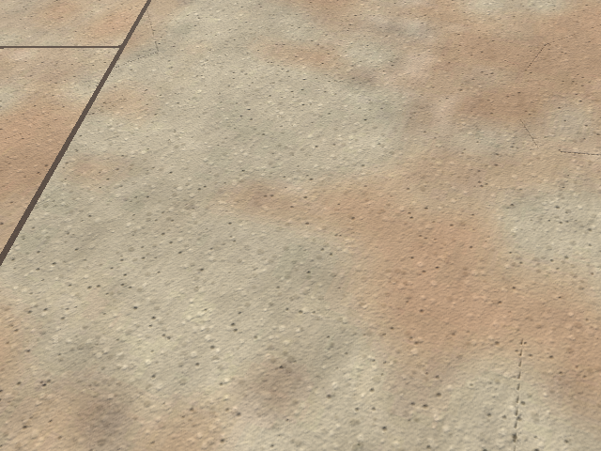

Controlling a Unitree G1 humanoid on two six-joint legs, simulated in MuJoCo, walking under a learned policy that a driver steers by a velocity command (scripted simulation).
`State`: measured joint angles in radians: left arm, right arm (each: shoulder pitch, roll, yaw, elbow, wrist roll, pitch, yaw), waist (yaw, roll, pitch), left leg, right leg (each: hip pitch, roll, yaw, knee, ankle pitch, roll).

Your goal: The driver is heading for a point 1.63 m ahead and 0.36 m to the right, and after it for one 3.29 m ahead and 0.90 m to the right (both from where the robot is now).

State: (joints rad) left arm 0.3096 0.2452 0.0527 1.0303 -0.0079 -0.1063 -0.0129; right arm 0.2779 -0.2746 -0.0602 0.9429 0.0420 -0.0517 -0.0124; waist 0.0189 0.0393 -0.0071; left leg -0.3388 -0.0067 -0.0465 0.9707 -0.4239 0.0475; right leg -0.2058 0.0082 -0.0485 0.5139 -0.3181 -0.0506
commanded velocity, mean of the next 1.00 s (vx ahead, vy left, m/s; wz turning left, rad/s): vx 0.47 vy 0.00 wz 0.00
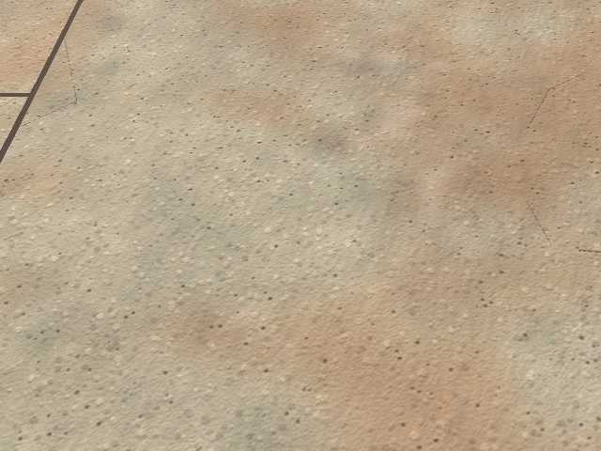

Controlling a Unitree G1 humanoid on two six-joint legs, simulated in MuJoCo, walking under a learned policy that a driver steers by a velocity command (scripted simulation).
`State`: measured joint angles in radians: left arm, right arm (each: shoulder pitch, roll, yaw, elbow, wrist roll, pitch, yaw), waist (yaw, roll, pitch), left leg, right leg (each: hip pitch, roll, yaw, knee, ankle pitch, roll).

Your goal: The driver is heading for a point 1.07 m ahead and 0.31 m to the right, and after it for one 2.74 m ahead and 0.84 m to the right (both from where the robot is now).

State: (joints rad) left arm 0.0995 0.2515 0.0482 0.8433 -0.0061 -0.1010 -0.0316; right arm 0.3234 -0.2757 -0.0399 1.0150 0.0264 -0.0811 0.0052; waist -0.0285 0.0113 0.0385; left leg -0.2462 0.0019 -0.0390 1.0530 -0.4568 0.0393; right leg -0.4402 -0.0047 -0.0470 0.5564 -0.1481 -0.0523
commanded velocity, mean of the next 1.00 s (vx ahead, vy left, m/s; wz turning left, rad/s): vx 0.50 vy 0.00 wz -0.19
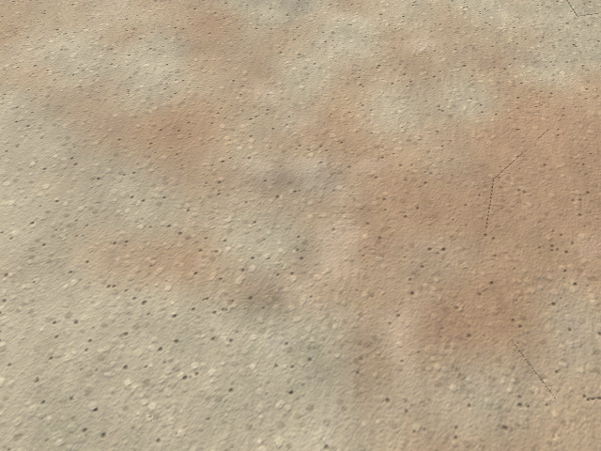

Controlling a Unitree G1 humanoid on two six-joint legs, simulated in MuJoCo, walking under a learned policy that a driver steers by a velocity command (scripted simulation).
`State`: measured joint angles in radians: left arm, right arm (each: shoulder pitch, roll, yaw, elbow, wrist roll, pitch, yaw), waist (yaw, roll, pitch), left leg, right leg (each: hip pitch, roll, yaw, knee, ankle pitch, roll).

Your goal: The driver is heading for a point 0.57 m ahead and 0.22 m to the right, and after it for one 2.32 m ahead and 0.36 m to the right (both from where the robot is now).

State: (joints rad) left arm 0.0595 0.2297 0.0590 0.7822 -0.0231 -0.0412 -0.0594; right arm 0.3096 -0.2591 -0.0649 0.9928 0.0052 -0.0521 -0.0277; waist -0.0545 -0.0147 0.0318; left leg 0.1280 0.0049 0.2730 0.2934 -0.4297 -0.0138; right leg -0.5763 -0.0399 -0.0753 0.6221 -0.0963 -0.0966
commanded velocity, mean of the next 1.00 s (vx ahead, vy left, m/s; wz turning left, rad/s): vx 0.28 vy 0.00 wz -0.58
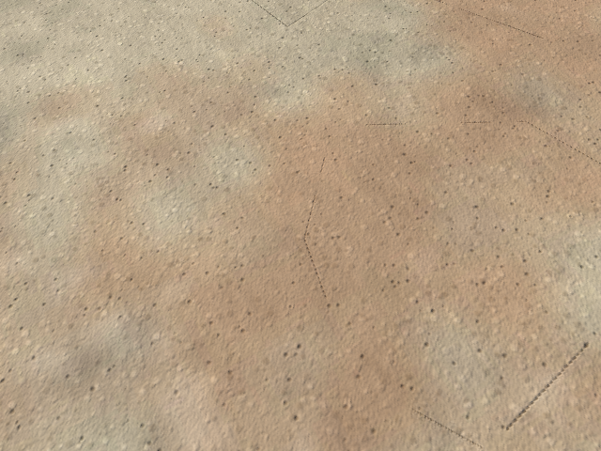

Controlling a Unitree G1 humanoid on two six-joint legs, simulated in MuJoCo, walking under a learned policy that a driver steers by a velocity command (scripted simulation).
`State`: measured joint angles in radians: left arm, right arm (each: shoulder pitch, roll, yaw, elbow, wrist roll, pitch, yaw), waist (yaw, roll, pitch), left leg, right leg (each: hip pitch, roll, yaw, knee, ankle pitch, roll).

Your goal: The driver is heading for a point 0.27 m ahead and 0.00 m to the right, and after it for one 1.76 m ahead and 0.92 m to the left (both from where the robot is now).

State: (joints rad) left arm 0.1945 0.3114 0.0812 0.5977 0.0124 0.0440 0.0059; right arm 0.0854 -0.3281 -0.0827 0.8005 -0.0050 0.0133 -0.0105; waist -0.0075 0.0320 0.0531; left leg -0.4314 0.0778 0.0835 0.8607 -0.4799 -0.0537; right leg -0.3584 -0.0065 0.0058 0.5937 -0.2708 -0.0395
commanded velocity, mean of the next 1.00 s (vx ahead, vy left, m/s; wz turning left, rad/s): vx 0.09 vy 0.00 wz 0.06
